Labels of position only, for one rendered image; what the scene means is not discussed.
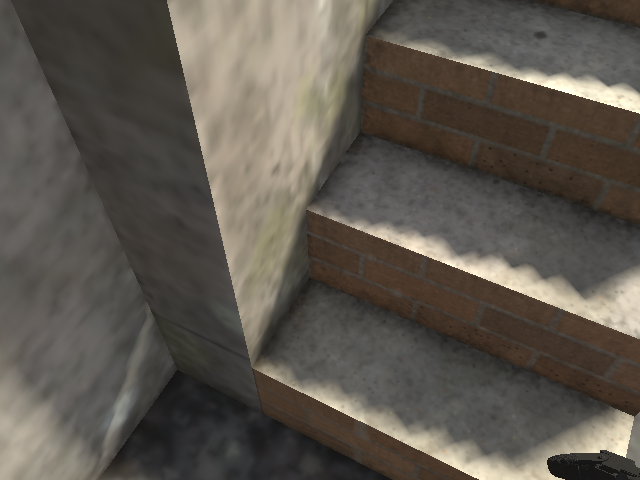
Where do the stairs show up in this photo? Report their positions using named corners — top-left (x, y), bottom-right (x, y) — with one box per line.
top-left (252, 0), bottom-right (640, 480)

